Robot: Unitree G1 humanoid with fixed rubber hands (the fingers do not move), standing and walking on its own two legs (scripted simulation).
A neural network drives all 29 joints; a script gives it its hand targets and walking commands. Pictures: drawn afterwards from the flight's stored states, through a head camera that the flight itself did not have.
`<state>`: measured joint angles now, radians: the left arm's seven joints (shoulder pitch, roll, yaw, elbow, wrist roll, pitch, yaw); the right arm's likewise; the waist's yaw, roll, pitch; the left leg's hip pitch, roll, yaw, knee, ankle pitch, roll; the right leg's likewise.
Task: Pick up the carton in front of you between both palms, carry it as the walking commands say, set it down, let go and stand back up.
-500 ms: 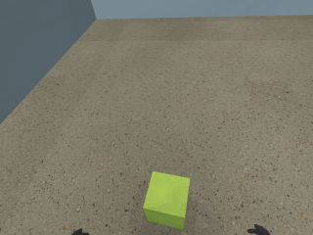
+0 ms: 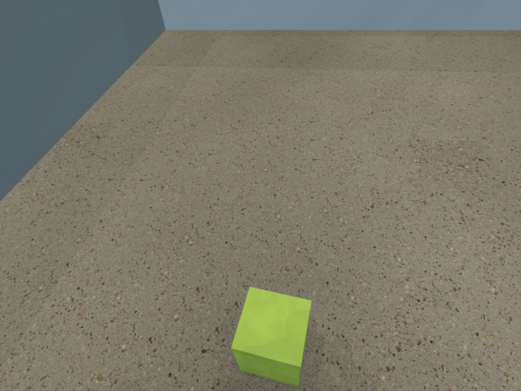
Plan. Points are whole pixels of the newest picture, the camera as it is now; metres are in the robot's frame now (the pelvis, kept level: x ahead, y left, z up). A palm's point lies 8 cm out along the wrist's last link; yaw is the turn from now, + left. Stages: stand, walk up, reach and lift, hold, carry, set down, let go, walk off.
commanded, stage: stand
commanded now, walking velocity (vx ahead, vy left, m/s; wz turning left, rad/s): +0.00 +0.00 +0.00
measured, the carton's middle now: (274, 337) +0.41 +0.03 -0.64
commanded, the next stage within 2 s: none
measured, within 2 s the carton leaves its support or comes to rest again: neither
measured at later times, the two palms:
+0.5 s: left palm out of the picture -0.05 +0.23 -0.12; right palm out of the picture -0.04 -0.24 -0.14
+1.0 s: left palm out of the picture -0.08 +0.20 -0.13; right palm out of the picture -0.08 -0.23 -0.14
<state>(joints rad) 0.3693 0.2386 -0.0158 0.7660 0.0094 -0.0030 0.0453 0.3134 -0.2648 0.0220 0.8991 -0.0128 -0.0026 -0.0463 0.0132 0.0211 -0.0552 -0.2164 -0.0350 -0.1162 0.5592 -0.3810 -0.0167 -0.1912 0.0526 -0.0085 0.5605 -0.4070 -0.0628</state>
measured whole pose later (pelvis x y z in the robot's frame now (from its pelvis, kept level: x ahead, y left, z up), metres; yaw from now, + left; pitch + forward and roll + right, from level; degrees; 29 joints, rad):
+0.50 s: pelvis -0.02 -0.01 +0.01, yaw +0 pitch -1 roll +1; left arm 0.41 0.19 -0.03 0.97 0.01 0.00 0.04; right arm 0.33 -0.21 0.05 1.10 -0.01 0.02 -0.05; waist 0.01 0.02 0.00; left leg -0.16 -0.02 -0.13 0.49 -0.31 -0.04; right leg -0.14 0.06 -0.02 0.50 -0.34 -0.08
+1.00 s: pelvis -0.04 -0.02 +0.01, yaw +1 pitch -1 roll +0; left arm 0.40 0.15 -0.03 1.07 0.01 -0.01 0.05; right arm 0.33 -0.16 0.05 1.18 -0.01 0.02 -0.06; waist 0.01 0.02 0.01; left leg -0.17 0.00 -0.14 0.47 -0.28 -0.05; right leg -0.14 0.08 -0.03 0.47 -0.31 -0.09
